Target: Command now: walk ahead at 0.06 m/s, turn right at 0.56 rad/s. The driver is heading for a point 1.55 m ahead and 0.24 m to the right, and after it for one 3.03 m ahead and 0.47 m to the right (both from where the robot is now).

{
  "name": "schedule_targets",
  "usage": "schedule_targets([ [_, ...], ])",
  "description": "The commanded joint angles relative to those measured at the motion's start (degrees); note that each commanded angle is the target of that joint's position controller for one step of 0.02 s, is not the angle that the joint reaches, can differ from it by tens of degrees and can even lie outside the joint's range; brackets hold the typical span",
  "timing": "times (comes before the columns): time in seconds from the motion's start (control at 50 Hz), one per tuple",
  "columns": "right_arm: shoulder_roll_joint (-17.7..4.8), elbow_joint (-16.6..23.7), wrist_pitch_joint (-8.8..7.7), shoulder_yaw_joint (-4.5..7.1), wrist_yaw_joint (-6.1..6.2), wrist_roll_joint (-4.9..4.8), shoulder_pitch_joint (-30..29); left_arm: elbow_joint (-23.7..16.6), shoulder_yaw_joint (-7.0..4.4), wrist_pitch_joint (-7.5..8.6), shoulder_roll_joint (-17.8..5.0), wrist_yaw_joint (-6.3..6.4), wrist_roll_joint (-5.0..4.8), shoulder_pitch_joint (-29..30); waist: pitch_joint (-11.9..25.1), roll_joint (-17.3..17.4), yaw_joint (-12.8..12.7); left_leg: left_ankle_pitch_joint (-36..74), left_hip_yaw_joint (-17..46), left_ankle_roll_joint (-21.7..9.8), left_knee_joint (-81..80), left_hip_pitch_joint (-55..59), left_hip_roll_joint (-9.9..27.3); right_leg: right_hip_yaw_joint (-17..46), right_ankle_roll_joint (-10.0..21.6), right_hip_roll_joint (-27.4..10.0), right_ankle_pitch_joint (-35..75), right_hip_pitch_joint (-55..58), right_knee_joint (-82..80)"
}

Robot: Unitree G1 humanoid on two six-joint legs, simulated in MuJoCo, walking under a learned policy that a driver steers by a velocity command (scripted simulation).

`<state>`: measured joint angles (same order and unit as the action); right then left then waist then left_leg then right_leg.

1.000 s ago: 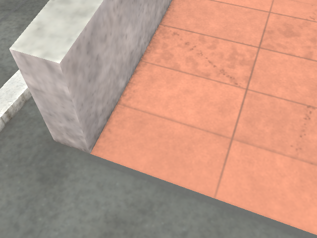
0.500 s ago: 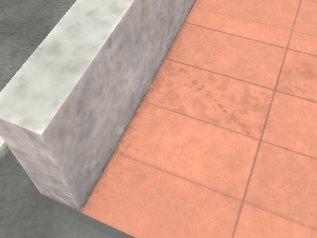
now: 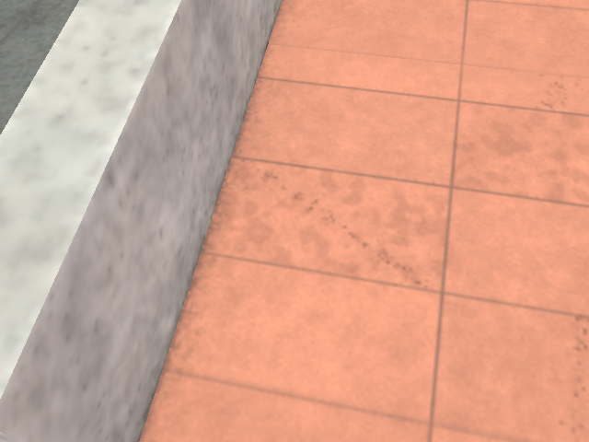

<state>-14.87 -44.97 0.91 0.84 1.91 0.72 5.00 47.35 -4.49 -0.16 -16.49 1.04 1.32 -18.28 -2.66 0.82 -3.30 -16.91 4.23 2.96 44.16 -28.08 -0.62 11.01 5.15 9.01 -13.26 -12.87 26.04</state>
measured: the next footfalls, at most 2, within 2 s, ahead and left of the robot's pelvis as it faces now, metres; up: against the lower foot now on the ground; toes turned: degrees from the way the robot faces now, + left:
left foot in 0.10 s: +0.10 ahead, +0.13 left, +0.00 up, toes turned -8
right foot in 0.54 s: +0.01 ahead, -0.09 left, +0.00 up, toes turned -19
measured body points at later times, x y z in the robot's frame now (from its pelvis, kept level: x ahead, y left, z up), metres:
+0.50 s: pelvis +0.02 +0.03 +0.00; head +0.05 +0.01 +0.45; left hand +0.23 +0.24 -0.11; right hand +0.02 -0.27 -0.12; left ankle +0.06 +0.13 -0.74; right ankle -0.02 -0.08 -0.72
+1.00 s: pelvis +0.09 -0.01 +0.00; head +0.09 -0.01 +0.45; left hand +0.17 +0.25 -0.12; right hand +0.10 -0.29 -0.12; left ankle +0.20 +0.10 -0.67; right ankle -0.03 -0.07 -0.74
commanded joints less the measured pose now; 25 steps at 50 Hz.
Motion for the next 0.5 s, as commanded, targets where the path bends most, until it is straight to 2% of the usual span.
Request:
schedule_targets([
  [0.02,-6.1,4.45,-1.49,1.16,0.73,-0.83,-0.09,-3.47,-2.41,-0.13,-9.56,0.2,0.26,-0.88,5.06,-7.93,1.16,-3.48,0.8,-1.24,-5.94,1.0,-1.28,17.54,6.32,-16.72,35.64,8.63,0.45],
  [0.04,-6.53,4.49,-1.84,1.11,0.96,-1.17,1.27,-3.89,-2.45,-0.37,-9.58,0.01,-0.06,0.29,5.19,-8.17,1.87,-2.68,0.82,-1.78,-10.39,4.34,-1.36,18.59,5.19,-16.02,35.02,8.25,1.23],
  [0.06,-6.58,4.19,-2.27,1.08,1.15,-1.01,3.87,-4.51,-2.41,-0.55,-9.57,-0.07,-0.58,2.58,4.96,-7.92,3.96,0.97,0.89,-2.42,-18.03,10.08,-1.14,18.27,3.21,-14.06,31.93,5.68,2.88],
  [0.08,-7.54,3.62,-2.86,1.28,1.54,-0.32,7.17,-5.52,-2.12,-0.52,-8.72,-0.11,-1.19,4.59,5.6,-5.91,5.55,8.11,2.66,-3.39,-25.37,18.54,2.19,16.27,0.5,-11.31,25.84,0.75,6.4],
  [0.1,-11.81,4.33,-2.98,1.98,2.23,0.74,7.67,-6.53,-0.85,-0.26,-3.95,-0.14,-1.65,1.31,8.6,6.21,3.16,21.27,14.39,-7.48,-27.74,27.02,16.24,7.24,-2.71,-5.76,4.83,-5.56,18.27],
  [0.12,-14.9,5.18,-2.01,2.42,1.82,0.43,5.81,-6.4,-1.22,-0.86,-4.79,0.33,-1.16,-3.48,8.47,13.62,0.91,41.59,27.13,-16.71,-26.4,28.49,26.72,-3.77,-4.3,3.72,-28.37,-15.91,27.93],
  [0.14,-11.92,4.33,-1.53,2.43,1.29,-0.24,9.35,-4.54,-1.76,-1.25,-8.09,0.37,1.26,-3.96,8.49,7.55,1.65,49.26,23.76,-20.07,-23.81,27.07,27.27,-5.27,-5.04,-1.35,-27.06,-16.4,39.18],
  [0.16,-9.5,4.99,-1.56,1.87,1.11,-0.35,7.87,-4.13,-1.96,-1.52,-8.12,-0.04,1.32,-2.11,7.41,5.6,1.47,45.69,18.1,-19.45,-23.59,25.05,24.31,-5.21,-5.35,-3.04,-22.83,-16.71,42.4],
  [0.18,-7.7,5.81,-1.22,1.48,0.98,-0.2,4.8,-3.69,-2.17,-2.05,-8.21,-0.65,0.77,-0.96,4.73,3.74,0.92,40.14,10.92,-16.55,-24.68,21.88,19.14,-5.35,-6.22,-4.58,-18.34,-16.16,43.18],
  [0.2,-7.65,6.31,-1.13,1.37,1.24,0.22,3.43,-4.2,-2.15,-2.6,-8.09,-1.5,0.6,0.63,4.39,6.13,0.96,38.21,6.68,-14.36,-24.73,21.76,15.73,-6.17,-6.87,-4.66,-15.01,-16.53,43.31],
  [0.22,-7.88,6.44,-1.01,1.43,1.33,0.7,3.52,-4.35,-1.93,-2.96,-7.67,-2.28,0.13,0.87,4.4,7.82,1.43,40.21,3.45,-13.73,-24.36,22.16,13.62,-7.12,-7.74,-4.1,-13.45,-16.65,43.3],
  [0.24,-8.2,6.16,-0.97,1.63,1.28,0.75,4.6,-4.77,-1.73,-3.19,-7.32,-2.79,-0.24,1.78,4.73,8.31,2.03,39.9,1.77,-13.62,-24.34,22.79,12.97,-7.66,-8.22,-3.98,-12.28,-16.66,42.0],
  [0.26,-8.65,5.63,-0.96,1.9,1.26,0.68,5.87,-5.48,-1.41,-3.35,-6.51,-3.13,-0.56,2.81,4.76,8.38,2.68,38.54,1.38,-14.27,-24.86,23.63,13.32,-8.35,-8.43,-4.0,-11.64,-16.97,40.19],
  [0.34,-9.84,4.58,-1.17,2.72,0.91,0.56,8.84,-7.6,-0.53,-3.87,-5.14,-3.66,-0.15,6.03,4.8,8.61,4.24,32.43,1.07,-15.86,-25.75,25.78,16.58,-9.57,-8.14,-6.19,-11.61,-16.49,31.47],
  [0.38,-10.49,4.6,-1.28,3.09,0.46,0.71,8.55,-8.63,-0.01,-3.94,-4.37,-4.0,-0.22,7.26,4.81,9.0,4.4,29.43,-0.59,-15.44,-25.82,24.06,17.08,-10.84,-7.36,-7.35,-11.44,-12.97,25.86],
  [0.4,-10.82,4.77,-1.29,3.28,0.02,0.95,8.03,-9.03,0.2,-3.9,-4.18,-4.19,-0.68,7.57,5.09,9.49,4.37,28.54,-1.9,-14.94,-25.46,22.53,16.89,-11.67,-6.72,-7.56,-11.15,-9.94,22.95],
  [0.46,-12.36,4.17,-0.9,3.95,-0.53,1.03,8.83,-10.35,0.44,-3.69,-4.24,-3.98,-1.18,8.57,5.01,10.51,4.93,26.67,-2.72,-14.11,-23.61,20.73,17.52,-13.83,-5.06,-7.11,-11.75,-4.9,15.46],
  [0.48,-12.78,3.92,-0.68,4.11,-0.66,0.9,9.04,-10.37,0.5,-3.51,-4.15,-3.85,-1.23,8.1,5.05,10.47,4.58,26.43,-2.89,-13.66,-22.15,20.18,17.5,-14.41,-4.45,-6.71,-11.09,-3.07,12.25],
  [0.5,-12.9,3.74,-0.47,4.18,-0.9,0.54,8.35,-9.92,0.61,-3.32,-3.81,-3.69,-1.11,6.47,5.27,9.53,3.17,25.27,-3.67,-12.49,-19.86,18.69,16.78,-14.7,-3.56,-6.32,-7.09,0.53,6.24],
])
Velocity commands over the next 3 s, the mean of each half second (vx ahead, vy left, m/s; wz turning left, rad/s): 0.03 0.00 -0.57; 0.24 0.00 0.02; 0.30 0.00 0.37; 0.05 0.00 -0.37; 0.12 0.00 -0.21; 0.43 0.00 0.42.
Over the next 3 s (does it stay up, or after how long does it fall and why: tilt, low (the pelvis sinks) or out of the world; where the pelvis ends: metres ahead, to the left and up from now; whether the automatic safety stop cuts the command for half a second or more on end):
stays up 0.66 -0.05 0.04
